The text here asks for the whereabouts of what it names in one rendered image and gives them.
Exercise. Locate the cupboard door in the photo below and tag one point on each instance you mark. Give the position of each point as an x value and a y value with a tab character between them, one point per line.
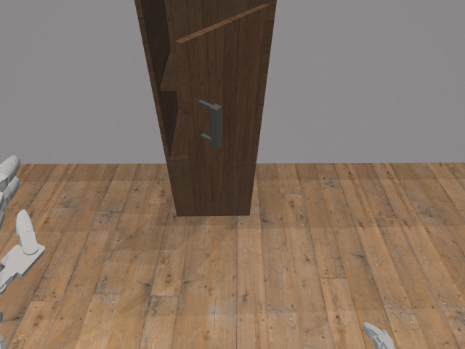
222	64

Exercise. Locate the handle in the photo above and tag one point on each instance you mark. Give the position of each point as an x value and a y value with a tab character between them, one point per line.
216	124

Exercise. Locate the robot right hand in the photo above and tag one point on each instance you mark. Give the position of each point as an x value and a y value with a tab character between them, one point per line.
380	338

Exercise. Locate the robot left hand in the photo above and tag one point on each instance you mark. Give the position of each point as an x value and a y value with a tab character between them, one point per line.
22	257

